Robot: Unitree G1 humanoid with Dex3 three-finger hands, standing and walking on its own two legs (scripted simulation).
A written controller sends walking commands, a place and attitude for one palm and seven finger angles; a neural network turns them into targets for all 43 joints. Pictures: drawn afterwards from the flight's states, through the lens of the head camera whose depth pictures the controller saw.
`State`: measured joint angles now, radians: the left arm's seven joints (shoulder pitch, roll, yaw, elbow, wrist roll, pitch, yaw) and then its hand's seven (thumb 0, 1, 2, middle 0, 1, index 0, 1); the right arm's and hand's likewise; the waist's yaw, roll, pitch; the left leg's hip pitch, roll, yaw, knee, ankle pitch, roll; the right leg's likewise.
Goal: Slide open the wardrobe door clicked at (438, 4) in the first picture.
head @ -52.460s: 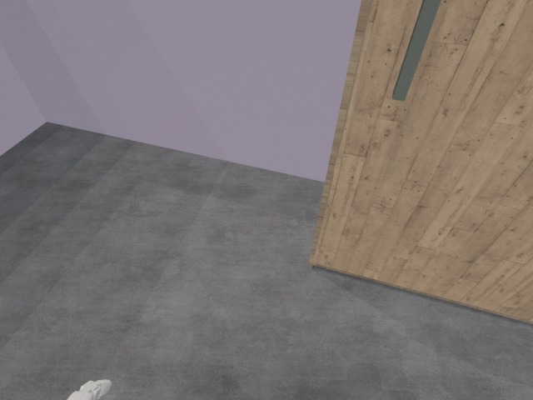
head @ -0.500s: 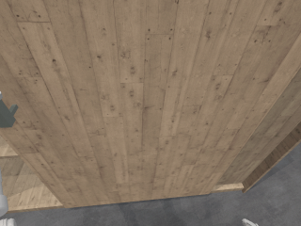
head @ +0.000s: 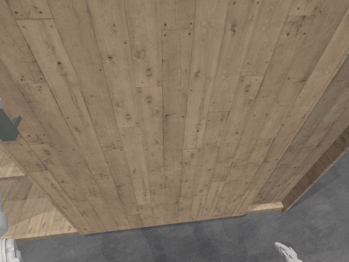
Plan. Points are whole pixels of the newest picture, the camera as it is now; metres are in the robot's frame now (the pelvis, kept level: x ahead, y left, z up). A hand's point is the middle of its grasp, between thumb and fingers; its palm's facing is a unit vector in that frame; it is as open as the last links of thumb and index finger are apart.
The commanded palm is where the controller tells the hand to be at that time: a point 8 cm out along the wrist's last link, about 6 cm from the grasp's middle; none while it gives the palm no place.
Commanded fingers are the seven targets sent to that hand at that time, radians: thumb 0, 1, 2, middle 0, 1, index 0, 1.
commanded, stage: stop walking and hold the door there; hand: left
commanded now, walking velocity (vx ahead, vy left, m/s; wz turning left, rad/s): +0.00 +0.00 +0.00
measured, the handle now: out of the picture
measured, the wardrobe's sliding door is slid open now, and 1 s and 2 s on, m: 0.61 0.61 0.61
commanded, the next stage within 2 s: loosen the grip on the handle in 1.88 s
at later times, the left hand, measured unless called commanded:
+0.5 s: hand out of the picture +0.34 +0.37 +0.22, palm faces +0.54 -0.82 -0.20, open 6.2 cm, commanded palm +0.29 +0.39 +0.19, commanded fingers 0.00 0.90 0.90 -0.45 -1.40 -0.45 -1.40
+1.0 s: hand out of the picture +0.33 +0.38 +0.22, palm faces +0.29 -0.95 -0.09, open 6.3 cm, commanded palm +0.30 +0.40 +0.19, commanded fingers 0.00 0.90 0.90 -0.45 -1.40 -0.45 -1.40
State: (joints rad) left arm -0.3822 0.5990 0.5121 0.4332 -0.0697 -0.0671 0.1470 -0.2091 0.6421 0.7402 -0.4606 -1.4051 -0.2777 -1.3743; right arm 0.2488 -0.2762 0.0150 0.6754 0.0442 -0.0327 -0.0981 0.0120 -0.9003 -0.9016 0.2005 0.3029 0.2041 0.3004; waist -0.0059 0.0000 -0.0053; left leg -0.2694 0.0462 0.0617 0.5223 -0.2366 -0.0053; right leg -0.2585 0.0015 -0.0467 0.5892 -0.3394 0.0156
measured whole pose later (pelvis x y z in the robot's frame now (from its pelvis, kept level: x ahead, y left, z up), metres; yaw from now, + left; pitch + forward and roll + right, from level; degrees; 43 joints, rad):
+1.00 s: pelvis -0.04 +0.19 -0.02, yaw +9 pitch +0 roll +2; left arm -0.51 0.21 0.13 0.02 -0.06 -0.11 0.14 -0.24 0.63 0.77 -0.45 -1.41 -0.28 -1.36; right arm 0.15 -0.32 -0.04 0.66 0.02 -0.02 -0.07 0.01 -0.90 -0.90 0.20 0.30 0.20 0.30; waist -0.01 0.01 0.14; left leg -0.35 0.11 0.09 0.57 -0.13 -0.03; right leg -0.26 -0.26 -0.13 0.76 -0.44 0.09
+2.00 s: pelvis -0.06 +0.21 +0.00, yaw +10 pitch +0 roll +0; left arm -0.64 0.16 0.03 0.31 -0.07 -0.11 0.09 -0.07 0.70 0.77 -0.46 -1.41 -0.14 -1.36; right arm 0.15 -0.21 0.01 0.66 0.02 0.01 -0.06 0.01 -0.90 -0.90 0.20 0.30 0.20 0.30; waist 0.01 0.03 0.08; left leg -0.23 0.05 0.10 0.56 -0.32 0.00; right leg -0.27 -0.03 -0.06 0.55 -0.27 0.01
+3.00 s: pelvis -0.06 +0.21 +0.00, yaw +7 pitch +2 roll +0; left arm -0.61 0.22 0.12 0.46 -0.12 -0.22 -0.02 -0.02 -0.55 0.20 -0.43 -1.19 -0.25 -1.15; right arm 0.22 -0.21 0.04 0.66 0.02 -0.12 -0.04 0.01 -0.90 -0.90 0.20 0.30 0.21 0.30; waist -0.01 0.01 -0.04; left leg -0.27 -0.01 0.03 0.51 -0.29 0.02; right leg -0.33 -0.01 0.00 0.51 -0.23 0.00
